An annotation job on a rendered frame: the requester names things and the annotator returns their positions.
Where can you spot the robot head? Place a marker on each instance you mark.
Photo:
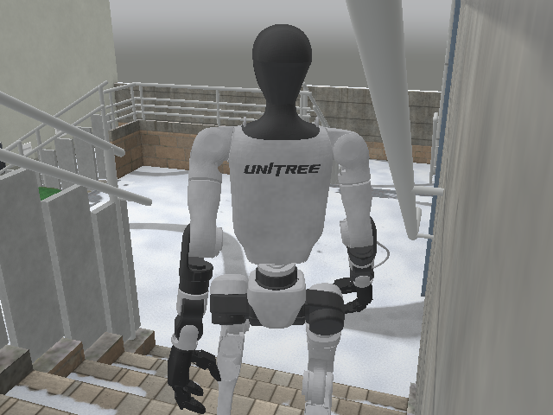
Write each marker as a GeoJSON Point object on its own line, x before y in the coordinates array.
{"type": "Point", "coordinates": [281, 57]}

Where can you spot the humanoid robot torso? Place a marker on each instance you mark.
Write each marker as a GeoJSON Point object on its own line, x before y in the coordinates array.
{"type": "Point", "coordinates": [279, 198]}

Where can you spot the left robot upper arm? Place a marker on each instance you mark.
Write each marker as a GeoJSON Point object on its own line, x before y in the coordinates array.
{"type": "Point", "coordinates": [210, 149]}

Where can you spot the right robot hand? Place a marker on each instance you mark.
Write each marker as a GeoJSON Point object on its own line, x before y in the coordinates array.
{"type": "Point", "coordinates": [364, 295]}

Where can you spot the right robot upper arm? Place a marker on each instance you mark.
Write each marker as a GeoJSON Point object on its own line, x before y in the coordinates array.
{"type": "Point", "coordinates": [351, 152]}

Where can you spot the robot left forearm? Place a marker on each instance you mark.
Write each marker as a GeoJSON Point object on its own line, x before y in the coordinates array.
{"type": "Point", "coordinates": [191, 305]}

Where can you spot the left robot hand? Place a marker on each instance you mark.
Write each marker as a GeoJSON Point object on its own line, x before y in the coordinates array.
{"type": "Point", "coordinates": [179, 362]}

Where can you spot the robot right forearm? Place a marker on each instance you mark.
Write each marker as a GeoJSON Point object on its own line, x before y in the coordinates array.
{"type": "Point", "coordinates": [361, 261]}

